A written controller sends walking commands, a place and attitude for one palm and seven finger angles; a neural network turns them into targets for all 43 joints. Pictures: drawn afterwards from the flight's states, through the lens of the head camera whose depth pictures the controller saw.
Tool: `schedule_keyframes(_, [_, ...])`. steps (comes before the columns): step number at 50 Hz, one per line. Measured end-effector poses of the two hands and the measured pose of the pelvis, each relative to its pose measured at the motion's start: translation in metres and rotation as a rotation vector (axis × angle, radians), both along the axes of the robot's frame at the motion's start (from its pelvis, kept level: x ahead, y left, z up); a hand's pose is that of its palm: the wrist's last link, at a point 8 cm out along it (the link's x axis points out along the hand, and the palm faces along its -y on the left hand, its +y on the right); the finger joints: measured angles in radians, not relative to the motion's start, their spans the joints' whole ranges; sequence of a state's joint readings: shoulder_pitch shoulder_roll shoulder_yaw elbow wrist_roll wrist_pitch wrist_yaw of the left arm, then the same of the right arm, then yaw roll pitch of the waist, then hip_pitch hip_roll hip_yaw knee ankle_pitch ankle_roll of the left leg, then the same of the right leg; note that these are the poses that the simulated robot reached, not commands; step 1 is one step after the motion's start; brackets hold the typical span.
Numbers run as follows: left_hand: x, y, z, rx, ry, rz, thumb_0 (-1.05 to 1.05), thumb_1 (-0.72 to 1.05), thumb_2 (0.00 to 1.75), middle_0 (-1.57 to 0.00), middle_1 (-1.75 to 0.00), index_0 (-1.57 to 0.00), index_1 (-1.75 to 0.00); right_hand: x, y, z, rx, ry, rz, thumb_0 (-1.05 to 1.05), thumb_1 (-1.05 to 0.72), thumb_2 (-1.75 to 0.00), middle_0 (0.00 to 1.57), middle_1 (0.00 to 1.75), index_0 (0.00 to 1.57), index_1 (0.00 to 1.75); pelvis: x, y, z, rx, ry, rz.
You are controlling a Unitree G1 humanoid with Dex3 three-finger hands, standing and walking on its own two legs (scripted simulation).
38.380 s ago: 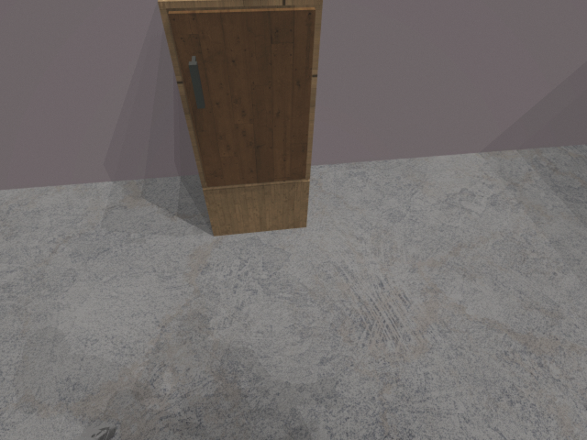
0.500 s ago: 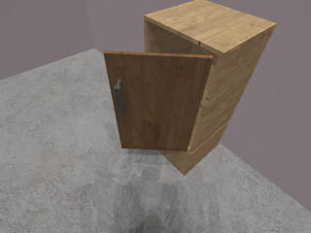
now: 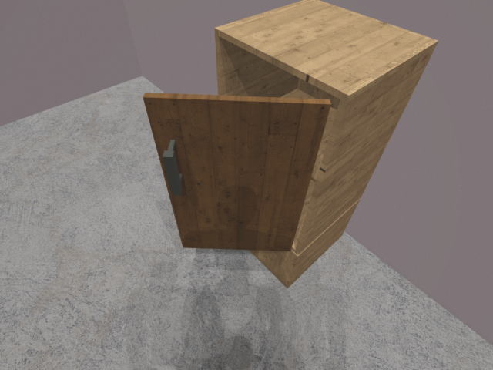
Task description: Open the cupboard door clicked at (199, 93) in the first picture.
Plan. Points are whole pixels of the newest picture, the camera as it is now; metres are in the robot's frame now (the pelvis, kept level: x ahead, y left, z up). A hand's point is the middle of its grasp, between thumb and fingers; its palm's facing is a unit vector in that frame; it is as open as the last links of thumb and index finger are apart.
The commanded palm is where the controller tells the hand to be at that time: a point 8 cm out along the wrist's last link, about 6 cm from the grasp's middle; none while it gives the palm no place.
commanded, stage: come to a stop and stand still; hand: left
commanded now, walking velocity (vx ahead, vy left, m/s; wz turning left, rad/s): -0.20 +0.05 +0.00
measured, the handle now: (174, 168) +0.54 +0.21 -0.03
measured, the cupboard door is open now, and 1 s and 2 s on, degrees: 46 46 46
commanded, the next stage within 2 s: look again from close up in 0.74 s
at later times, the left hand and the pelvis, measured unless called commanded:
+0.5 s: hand out of the picture +0.04 +0.22 -0.17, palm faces +0.02 -0.96 -0.27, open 7.4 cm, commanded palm none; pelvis -0.03 +0.02 -0.01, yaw +0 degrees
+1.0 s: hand out of the picture +0.01 +0.19 -0.17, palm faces -0.01 -0.97 -0.23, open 7.4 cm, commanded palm none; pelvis -0.01 +0.00 +0.00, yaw +0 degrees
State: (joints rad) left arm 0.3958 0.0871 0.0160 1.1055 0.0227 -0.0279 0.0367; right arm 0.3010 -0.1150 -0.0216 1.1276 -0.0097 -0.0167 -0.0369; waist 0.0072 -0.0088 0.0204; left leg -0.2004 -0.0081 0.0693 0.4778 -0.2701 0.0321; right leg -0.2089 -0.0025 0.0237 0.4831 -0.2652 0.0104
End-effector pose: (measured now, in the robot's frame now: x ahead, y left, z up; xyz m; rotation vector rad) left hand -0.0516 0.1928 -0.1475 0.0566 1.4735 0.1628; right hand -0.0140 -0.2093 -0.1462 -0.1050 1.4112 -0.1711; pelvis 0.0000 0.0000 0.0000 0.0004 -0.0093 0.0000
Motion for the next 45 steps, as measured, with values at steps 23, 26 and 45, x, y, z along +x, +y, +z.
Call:
schedule_keyframes(23, [0.078,0.066,0.011,0.137,-0.27,-0.113,0.0,0.91,0.9,-0.2,-0.3,-0.2,-0.3,0.039,-0.004,0.003,-0.024,-0.214,0.072,0.0,-0.91,-0.89,0.19,0.3,0.2,0.29,-0.028,0.016,-0.008,-0.003,-0.02,0.009])
schedule_keyframes(26, [0.078,0.071,0.017,0.146,-0.279,-0.12,0.0,0.91,0.9,-0.19,-0.3,-0.2,-0.3,0.04,-0.002,0.003,-0.015,-0.218,0.087,0.0,-0.92,-0.89,0.19,0.3,0.2,0.3,-0.029,0.018,-0.006,0.002,-0.016,0.007])
schedule_keyframes(45, [0.047,0.055,0.011,0.105,-0.101,-0.106,0.0,0.9,0.9,-0.2,-0.3,-0.2,-0.3,0.036,-0.033,0.008,-0.06,-0.099,0.105,0.0,-0.91,-0.89,0.2,0.3,0.2,0.3,-0.013,0.006,0.001,0.01,0.003,0.006])
